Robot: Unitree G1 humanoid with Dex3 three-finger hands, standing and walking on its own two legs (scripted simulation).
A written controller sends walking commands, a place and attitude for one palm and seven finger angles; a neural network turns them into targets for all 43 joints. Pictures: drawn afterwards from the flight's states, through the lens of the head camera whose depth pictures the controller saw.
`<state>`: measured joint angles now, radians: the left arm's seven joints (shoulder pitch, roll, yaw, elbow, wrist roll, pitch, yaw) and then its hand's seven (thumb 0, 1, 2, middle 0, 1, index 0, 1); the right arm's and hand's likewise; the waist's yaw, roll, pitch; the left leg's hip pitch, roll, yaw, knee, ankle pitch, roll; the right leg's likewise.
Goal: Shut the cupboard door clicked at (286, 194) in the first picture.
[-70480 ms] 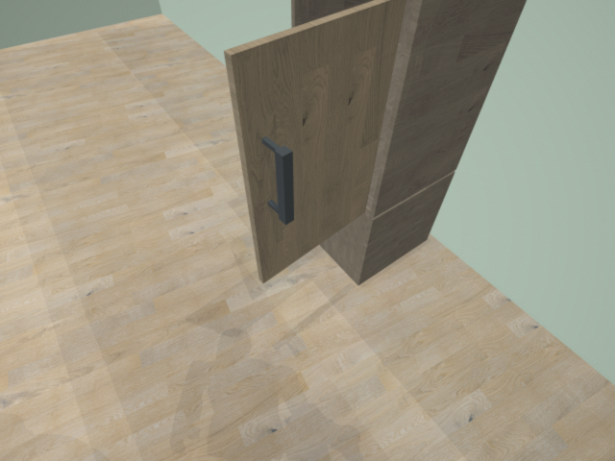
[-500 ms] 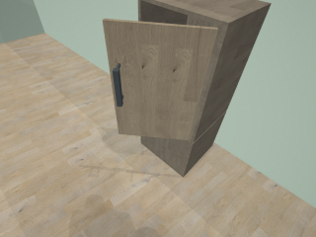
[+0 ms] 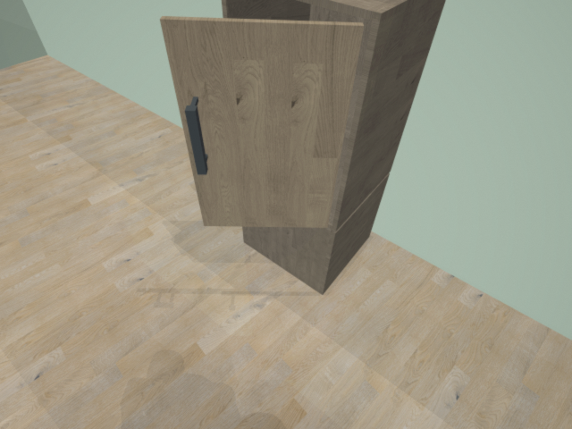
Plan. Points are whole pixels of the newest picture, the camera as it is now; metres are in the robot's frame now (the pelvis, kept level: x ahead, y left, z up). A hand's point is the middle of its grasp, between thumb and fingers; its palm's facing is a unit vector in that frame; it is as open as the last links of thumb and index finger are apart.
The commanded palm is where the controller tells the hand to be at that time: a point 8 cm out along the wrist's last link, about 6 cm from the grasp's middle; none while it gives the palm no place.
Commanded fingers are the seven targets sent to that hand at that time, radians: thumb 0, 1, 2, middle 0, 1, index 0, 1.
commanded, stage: come to a stop and stand still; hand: left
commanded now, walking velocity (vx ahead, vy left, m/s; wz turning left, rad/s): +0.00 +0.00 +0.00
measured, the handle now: (198, 137) +0.72 +0.24 +0.01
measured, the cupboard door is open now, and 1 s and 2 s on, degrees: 38 38 38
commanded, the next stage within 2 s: look again from close up in 0.24 s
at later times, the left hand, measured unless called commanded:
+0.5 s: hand out of the picture -0.03 +0.14 -0.17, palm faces +0.04 -0.99 -0.13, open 7.3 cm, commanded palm none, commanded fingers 0.00 0.90 0.90 -0.20 -0.30 -0.20 -0.30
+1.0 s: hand out of the picture +0.04 +0.15 -0.17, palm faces +0.01 -0.98 -0.18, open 7.3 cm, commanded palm none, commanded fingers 0.00 0.90 0.90 -0.20 -0.30 -0.20 -0.30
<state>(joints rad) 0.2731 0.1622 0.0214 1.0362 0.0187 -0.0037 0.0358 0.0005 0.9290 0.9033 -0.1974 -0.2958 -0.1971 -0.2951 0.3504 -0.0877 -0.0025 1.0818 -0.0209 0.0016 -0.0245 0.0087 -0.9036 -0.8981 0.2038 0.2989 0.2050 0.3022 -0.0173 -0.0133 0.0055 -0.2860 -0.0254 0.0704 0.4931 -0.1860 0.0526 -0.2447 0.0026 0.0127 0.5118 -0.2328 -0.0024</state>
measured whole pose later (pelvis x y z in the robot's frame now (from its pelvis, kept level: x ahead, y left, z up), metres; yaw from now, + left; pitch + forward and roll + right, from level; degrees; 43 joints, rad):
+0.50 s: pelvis +0.01 -0.01 +0.01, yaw +1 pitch +0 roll +0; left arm 0.37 0.12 -0.01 1.11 0.02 -0.02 0.03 0.00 0.91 0.90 -0.20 -0.30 -0.20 -0.30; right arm 0.31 -0.12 0.00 1.10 -0.02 -0.01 -0.03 0.01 -0.91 -0.90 0.20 0.30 0.20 0.30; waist 0.00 -0.02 0.02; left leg -0.27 -0.01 0.05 0.43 -0.16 0.04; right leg -0.22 0.02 0.00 0.44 -0.22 -0.01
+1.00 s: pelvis +0.05 -0.02 +0.01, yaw +0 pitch +0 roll +0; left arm 0.30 0.14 -0.01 1.11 0.01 -0.03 0.03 0.00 0.92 0.90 -0.20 -0.30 -0.20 -0.30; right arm 0.29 -0.13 0.01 1.14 -0.02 -0.02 -0.03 0.01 -0.92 -0.90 0.20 0.30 0.20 0.30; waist 0.00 -0.01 0.02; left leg -0.19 -0.01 0.06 0.39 -0.20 0.03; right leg -0.15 0.02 0.01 0.41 -0.26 -0.02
